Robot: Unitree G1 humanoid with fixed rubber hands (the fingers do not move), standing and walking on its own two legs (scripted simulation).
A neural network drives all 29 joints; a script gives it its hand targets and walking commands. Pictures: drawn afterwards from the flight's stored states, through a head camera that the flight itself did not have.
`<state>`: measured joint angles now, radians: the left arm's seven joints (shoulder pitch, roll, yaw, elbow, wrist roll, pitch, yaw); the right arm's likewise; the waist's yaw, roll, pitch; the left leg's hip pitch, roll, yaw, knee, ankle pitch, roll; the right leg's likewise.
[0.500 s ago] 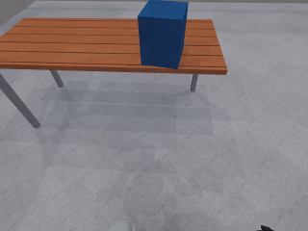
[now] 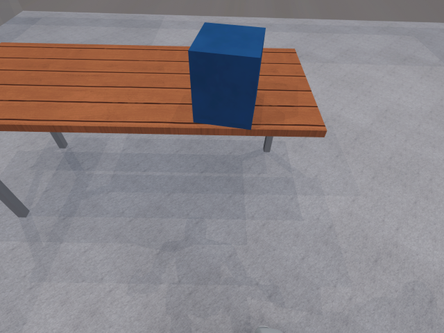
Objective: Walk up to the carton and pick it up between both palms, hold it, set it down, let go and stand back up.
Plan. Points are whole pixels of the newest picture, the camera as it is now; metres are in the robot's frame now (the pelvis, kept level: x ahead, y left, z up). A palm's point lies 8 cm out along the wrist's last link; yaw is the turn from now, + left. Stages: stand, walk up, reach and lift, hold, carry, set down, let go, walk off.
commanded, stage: walk up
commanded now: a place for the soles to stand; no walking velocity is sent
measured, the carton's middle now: (228, 76) +0.87 +0.00 +0.01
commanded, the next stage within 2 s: none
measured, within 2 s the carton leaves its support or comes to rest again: neither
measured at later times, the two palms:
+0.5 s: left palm (55, 317) +0.17 +0.32 -0.10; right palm (375, 314) +0.19 -0.30 -0.10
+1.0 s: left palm (74, 277) +0.24 +0.31 -0.09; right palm (367, 282) +0.25 -0.30 -0.10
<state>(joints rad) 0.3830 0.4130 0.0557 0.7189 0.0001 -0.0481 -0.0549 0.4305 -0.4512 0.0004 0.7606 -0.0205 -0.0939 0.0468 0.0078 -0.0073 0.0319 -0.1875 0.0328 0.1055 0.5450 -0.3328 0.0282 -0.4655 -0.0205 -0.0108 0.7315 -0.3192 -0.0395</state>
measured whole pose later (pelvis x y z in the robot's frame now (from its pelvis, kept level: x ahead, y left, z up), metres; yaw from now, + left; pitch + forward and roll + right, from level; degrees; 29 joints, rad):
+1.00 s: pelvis +0.14 +0.00 -0.01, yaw +0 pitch +0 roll +0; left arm 0.26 0.41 0.02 0.74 0.00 -0.04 -0.03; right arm 0.20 -0.40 0.00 0.82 -0.02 -0.05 0.01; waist 0.01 0.00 0.04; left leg -0.35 0.03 0.04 0.66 -0.32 -0.01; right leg -0.34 -0.02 -0.03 0.66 -0.33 -0.01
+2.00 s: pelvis +0.29 -0.01 +0.00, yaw +1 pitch -2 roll +1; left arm 0.31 0.41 0.06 0.79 0.00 -0.07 -0.04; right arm 0.28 -0.45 0.00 0.87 -0.02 -0.05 0.05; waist 0.00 0.01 0.05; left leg -0.52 0.04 -0.01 0.95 -0.31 0.02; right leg -0.29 -0.03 -0.06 0.56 -0.24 -0.04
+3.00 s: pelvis +0.46 +0.01 -0.01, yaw +1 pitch -1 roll +1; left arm 0.25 0.40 0.02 0.80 0.00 -0.02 -0.02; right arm 0.16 -0.39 0.00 0.90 -0.02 -0.04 0.00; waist 0.00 -0.01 0.06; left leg -0.31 0.03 0.02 0.63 -0.31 -0.02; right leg -0.37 -0.03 -0.04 0.64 -0.26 -0.02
